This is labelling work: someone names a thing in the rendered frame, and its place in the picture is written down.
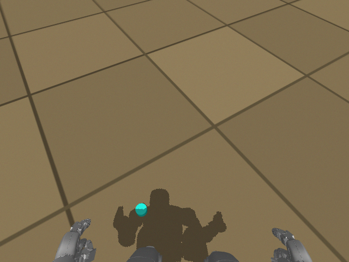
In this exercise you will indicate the right robot hand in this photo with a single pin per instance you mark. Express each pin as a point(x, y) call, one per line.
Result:
point(295, 252)

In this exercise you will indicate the tin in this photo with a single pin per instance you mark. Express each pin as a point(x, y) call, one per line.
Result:
point(141, 209)

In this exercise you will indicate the left robot hand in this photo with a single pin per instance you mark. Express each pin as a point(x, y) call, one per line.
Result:
point(72, 246)

